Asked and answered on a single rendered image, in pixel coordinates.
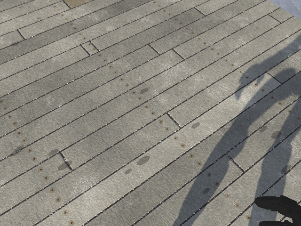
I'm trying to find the right robot hand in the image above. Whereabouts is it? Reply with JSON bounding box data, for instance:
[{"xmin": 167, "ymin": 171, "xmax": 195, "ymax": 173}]
[{"xmin": 255, "ymin": 195, "xmax": 301, "ymax": 226}]

